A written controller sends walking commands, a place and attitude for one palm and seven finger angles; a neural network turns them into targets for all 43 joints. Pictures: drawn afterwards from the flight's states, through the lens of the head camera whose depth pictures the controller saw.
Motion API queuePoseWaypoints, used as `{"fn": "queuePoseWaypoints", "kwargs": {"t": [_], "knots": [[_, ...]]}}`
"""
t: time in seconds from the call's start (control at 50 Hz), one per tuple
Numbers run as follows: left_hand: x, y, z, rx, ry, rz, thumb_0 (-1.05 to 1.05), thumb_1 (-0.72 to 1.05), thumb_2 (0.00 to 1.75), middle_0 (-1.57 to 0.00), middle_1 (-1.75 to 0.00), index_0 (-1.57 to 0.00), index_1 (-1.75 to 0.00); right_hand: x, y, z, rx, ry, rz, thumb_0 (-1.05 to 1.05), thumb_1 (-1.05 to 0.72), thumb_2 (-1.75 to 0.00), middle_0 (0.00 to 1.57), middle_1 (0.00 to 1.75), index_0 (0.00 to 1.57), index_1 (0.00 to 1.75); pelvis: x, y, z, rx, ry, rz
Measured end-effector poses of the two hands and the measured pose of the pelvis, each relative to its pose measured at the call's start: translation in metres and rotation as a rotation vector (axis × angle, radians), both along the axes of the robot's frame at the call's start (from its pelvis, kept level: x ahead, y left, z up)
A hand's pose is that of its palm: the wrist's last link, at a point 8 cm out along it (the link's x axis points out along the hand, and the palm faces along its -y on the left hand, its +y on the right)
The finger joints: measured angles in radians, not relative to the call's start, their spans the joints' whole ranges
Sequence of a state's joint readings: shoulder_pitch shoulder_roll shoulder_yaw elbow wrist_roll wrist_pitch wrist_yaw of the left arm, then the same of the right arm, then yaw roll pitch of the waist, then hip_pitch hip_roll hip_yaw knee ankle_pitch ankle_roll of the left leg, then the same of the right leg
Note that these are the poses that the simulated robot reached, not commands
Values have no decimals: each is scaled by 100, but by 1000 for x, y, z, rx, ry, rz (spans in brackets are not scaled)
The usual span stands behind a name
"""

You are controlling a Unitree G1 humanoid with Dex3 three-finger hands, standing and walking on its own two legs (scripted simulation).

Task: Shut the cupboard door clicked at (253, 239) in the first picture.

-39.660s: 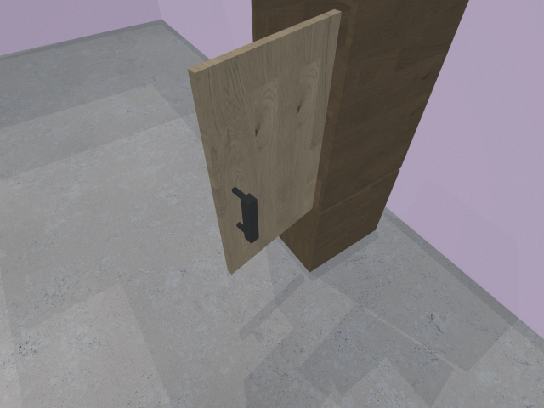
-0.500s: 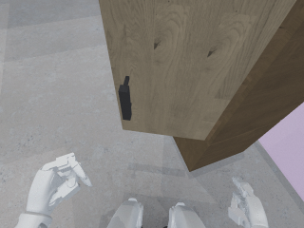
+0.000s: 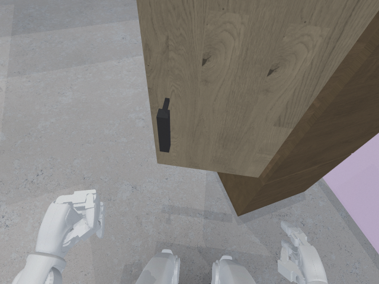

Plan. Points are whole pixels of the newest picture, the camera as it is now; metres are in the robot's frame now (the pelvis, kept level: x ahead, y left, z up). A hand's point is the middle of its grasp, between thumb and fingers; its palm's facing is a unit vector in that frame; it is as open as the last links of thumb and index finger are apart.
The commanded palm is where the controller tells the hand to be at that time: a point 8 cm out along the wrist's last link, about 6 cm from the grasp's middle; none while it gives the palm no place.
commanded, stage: raise the hand and make a fist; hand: left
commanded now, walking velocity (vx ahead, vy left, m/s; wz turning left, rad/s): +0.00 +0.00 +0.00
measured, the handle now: (165, 125) +0.46 +0.10 +0.02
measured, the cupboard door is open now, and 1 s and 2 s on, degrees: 63 63 63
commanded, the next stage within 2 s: bring the fist close to the handle in 0.30 s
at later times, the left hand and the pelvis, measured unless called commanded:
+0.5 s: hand (104, 221) +0.22 +0.18 +0.04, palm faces -0.06 -1.00 -0.02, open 3.1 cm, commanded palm +0.22 +0.22 +0.04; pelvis +0.00 -0.01 +0.00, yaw +0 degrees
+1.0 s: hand (151, 188) +0.30 +0.11 +0.03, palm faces -0.09 -1.00 -0.02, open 3.1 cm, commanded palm +0.29 +0.16 +0.03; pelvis +0.01 -0.02 +0.00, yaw +0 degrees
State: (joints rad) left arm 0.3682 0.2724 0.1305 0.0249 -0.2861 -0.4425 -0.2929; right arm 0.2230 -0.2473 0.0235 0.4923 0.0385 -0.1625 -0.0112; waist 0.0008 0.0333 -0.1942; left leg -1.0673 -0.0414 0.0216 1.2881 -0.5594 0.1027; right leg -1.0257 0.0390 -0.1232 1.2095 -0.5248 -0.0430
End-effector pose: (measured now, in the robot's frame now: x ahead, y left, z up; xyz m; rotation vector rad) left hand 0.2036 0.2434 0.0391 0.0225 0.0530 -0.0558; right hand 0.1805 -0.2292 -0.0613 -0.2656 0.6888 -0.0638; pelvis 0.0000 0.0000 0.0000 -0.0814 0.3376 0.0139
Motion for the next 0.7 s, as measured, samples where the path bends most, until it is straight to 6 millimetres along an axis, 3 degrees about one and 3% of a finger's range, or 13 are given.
{"fn": "queuePoseWaypoints", "kwargs": {"t": [0.18, 0.46, 0.56, 0.7], "knots": [[1, -1, 0, 4, 3, 0, 1, 91, 90, -130, -150, -130, -149, -5, -6, 0, -10, 12, -21, 1, -90, -90, 20, 30, 20, 29, 2, 0, 1, 2, 6, -3], [1, -8, 2, 6, -5, 2, 1, 91, 90, -130, -150, -130, -150, 5, -5, -2, 9, -8, -8, 1, -90, -90, 20, 30, 20, 29, 3, -5, -1, 6, 10, 0], [10, -21, 0, -9, -28, -11, 1, 91, 90, -130, -150, -130, -150, 8, -6, -5, 8, -13, 9, 1, -90, -90, 20, 30, 20, 29, 2, -7, -4, 7, 14, 5], [37, -48, -5, -15, -35, -47, 1, 90, 90, -130, -150, -130, -150, 3, -10, -12, 16, 18, 4, 1, -90, -90, 20, 30, 20, 29, 1, -11, -7, 16, 22, -1]]}}
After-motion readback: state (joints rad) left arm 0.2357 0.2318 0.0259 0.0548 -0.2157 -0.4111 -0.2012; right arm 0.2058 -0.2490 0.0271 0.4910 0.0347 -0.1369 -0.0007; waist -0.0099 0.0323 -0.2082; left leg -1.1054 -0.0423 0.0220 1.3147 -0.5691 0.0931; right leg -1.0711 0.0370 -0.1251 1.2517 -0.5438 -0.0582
